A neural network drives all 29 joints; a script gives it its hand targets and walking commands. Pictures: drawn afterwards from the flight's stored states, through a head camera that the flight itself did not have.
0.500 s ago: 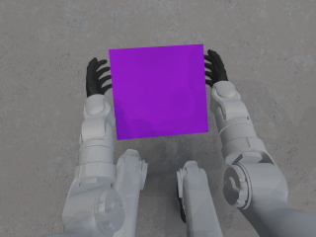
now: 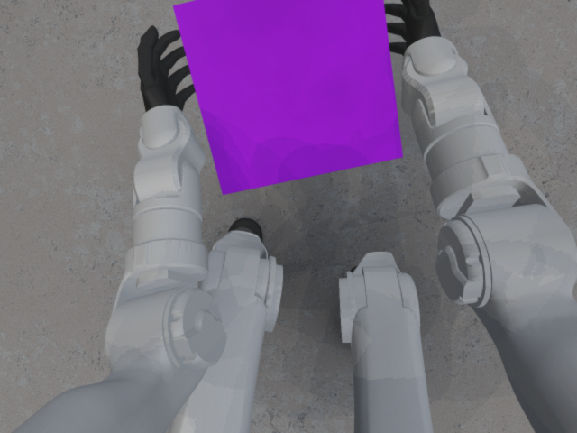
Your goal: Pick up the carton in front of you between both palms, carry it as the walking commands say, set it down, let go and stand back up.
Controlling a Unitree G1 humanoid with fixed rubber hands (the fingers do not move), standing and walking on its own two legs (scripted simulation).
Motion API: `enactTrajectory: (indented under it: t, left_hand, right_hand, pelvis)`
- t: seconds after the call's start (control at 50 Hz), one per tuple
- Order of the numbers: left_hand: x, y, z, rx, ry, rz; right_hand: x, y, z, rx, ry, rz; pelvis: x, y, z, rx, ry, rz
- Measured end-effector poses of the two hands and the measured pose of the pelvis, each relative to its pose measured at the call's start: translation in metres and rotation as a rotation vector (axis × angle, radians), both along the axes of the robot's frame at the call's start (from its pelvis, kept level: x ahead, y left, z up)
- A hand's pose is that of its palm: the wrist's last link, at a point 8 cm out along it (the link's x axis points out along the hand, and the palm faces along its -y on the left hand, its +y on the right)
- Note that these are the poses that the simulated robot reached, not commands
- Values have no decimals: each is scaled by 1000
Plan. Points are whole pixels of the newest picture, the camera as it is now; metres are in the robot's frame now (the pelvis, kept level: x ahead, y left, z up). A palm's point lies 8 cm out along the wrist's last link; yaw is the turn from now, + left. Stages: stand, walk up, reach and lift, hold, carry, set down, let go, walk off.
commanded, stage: set down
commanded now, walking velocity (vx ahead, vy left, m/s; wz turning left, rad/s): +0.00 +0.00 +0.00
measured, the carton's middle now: (292, 94) +0.50 +0.07 -0.25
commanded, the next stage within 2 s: none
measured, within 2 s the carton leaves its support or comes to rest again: rests again in 0.84 s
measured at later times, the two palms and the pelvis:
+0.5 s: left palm (160, 95) +0.47 +0.22 -0.17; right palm (402, 46) +0.56 -0.07 -0.19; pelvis +0.01 -0.01 -0.02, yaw +2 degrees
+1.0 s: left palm (163, 92) +0.48 +0.23 -0.20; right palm (397, 50) +0.56 -0.06 -0.22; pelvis +0.01 +0.00 -0.03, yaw +2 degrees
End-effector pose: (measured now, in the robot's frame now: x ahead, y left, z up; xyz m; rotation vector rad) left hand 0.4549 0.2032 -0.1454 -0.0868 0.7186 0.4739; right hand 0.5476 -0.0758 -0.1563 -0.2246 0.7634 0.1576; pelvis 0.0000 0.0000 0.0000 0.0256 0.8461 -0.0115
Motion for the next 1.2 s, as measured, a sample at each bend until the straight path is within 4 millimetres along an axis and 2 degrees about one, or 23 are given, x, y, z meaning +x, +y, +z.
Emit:
enactTrajectory:
  t: [0.08,0.24,0.66,0.9,1.2]
  left_hand:
    - [9,7,-12,15,22,-18]
    - [14,10,-17,9,19,-1]
    - [20,21,-31,11,35,-40]
    - [21,25,-46,12,93,-71]
    - [25,26,-56,14,98,-82]
  right_hand:
    - [5,5,-21,6,6,22]
    - [9,7,-36,17,12,43]
    - [10,9,-41,63,15,72]
    - [10,12,-54,91,16,87]
    - [15,10,-67,108,0,103]
  pelvis:
    - [0,-3,-11,9,-17,-5]
    - [7,-6,-19,32,-14,-4]
    - [7,-3,-25,30,-28,-9]
    - [11,1,-29,35,-31,-10]
    - [17,-1,-36,49,-41,-15]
